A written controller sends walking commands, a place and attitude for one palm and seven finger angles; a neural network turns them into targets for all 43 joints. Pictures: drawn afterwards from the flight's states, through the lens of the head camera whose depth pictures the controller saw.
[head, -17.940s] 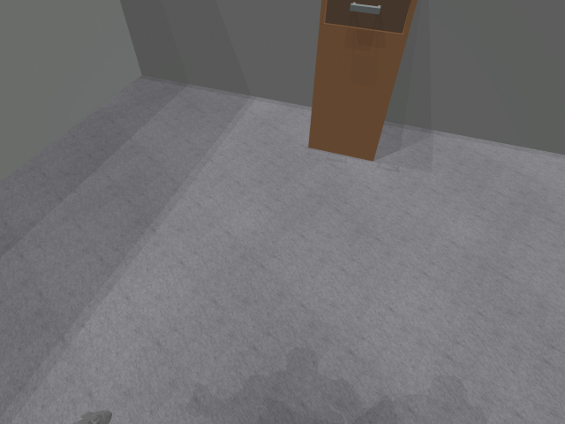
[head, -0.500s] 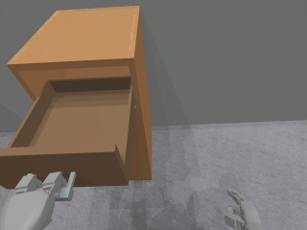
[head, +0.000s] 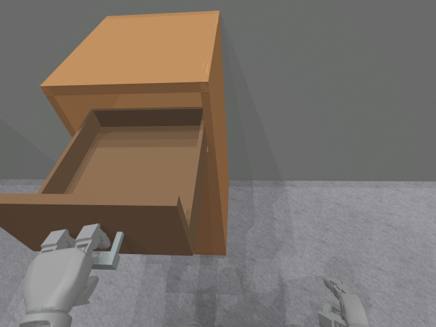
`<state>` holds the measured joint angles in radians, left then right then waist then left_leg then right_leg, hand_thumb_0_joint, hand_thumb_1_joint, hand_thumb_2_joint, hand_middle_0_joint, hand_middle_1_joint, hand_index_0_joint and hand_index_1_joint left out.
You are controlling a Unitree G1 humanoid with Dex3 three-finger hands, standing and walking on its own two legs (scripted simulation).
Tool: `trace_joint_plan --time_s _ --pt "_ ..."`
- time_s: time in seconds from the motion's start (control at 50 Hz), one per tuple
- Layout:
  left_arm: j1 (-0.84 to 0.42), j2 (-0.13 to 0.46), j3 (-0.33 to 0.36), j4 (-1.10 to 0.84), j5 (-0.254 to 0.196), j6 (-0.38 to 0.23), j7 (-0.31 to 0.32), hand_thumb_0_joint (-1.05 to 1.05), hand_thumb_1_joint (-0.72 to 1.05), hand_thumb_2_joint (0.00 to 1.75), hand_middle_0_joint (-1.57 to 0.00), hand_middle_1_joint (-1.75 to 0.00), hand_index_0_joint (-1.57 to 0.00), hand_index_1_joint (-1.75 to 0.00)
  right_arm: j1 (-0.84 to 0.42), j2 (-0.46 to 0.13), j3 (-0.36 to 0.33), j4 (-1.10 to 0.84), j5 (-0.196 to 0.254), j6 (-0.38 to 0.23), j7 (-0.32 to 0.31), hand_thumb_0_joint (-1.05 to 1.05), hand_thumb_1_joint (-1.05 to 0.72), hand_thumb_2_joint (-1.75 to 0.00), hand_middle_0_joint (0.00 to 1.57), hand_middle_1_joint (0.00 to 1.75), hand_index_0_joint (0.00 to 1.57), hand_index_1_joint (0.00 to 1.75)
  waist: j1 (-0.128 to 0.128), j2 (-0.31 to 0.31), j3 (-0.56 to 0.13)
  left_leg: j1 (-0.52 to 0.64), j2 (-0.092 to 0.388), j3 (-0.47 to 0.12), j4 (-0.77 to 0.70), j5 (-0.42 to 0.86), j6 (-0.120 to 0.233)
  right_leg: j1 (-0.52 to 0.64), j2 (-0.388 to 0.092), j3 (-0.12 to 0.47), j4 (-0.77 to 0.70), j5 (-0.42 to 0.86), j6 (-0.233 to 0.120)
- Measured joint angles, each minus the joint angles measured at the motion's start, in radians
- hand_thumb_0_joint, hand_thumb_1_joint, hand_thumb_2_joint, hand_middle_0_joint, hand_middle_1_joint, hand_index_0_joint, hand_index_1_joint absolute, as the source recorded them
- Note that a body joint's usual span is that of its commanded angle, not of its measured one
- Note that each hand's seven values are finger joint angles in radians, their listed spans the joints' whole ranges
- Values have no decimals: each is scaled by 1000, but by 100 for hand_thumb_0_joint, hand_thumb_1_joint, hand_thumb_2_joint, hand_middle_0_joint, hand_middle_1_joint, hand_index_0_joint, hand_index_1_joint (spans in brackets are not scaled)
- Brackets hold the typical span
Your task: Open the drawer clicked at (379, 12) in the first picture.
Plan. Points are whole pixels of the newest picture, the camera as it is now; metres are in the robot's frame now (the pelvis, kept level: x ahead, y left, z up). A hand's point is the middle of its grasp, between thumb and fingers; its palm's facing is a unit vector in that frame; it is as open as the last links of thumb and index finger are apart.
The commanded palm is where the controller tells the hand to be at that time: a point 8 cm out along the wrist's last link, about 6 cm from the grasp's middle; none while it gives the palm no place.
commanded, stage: open the thumb to release the handle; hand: left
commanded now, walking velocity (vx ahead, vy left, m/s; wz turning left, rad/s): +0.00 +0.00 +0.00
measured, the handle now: (86, 248) +0.23 +0.26 +0.06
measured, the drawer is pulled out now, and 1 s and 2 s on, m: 0.30 0.30 0.30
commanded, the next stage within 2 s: lift the hand off the handle in 0.18 s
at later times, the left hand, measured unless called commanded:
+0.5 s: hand (84, 277) +0.18 +0.25 +0.04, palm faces +0.07 -0.08 -0.99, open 13.4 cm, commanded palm +0.17 +0.25 +0.09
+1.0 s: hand (73, 265) +0.19 +0.25 +0.08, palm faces +0.07 -0.09 -0.99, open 13.3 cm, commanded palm +0.17 +0.25 +0.15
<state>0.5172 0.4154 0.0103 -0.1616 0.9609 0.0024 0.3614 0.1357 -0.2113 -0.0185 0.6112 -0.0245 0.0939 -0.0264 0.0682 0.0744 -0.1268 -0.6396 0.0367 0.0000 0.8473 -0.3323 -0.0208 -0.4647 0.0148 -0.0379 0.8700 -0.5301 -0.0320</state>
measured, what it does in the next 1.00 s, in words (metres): stands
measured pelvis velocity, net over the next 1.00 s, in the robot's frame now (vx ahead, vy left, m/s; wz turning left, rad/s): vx -0.01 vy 0.00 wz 0.01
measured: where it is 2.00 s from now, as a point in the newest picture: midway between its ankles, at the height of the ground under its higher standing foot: outside the picture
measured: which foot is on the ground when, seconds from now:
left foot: down 0.00-1.00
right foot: down 0.00-1.00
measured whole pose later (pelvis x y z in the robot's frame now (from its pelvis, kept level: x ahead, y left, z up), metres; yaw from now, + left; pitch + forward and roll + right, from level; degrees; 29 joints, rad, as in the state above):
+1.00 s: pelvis -0.01 +0.00 +0.02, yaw +1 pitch +3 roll +0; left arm 0.41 0.45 -0.01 -0.21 0.93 0.01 0.25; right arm 0.11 -0.23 -0.01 0.63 -0.02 0.04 -0.05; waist 0.09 0.09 -0.07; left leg -0.50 0.03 -0.01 0.71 -0.26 -0.02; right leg -0.32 0.01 -0.05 0.73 -0.45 -0.03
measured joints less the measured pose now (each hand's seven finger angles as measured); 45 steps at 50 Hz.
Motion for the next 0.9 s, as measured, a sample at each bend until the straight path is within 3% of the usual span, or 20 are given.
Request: trace_joint_plan --time_s 0.18,0.3,0.58,0.7,0.9 --pt "-22 3 13 30 -1 -38 -34 0 -23 41 -35 -124 -34 -123 -10 -2 2 -6 -5 -30 -8 1 -91 -90 20 30 20 30 5 1 21 33 2 -5 -42 25 -3 32 4 -5 -41 25 -4" --pt "-34 -8 8 33 16 -52 -15 0 -41 34 -33 -121 -32 -121 -8 -16 -15 -2 -11 -39 -5 1 -91 -90 20 30 20 30 11 -2 26 20 0 -10 -37 27 -4 22 3 -10 -36 25 -4" --pt "-108 -19 -42 64 34 5 8 0 -49 30 -32 -120 -38 -129 -4 -10 -11 27 -2 -28 -17 1 -91 -90 20 30 20 30 21 2 26 18 -8 -15 -36 31 -1 21 -3 -15 -32 24 -1" --pt "-130 -15 -56 74 23 27 -39 0 -49 30 -32 -120 -38 -127 -11 -2 1 28 0 -30 -25 1 -91 -90 20 30 20 30 22 7 32 47 -9 -15 -59 43 1 48 -4 -15 -52 35 -1" --pt "-108 30 -23 -8 -13 -11 -83 0 -49 30 -32 -120 -41 -124 -20 -6 6 19 2 -52 -30 1 -91 -90 20 30 20 30 17 12 52 106 -5 -14 -103 60 0 110 1 -13 -108 61 1"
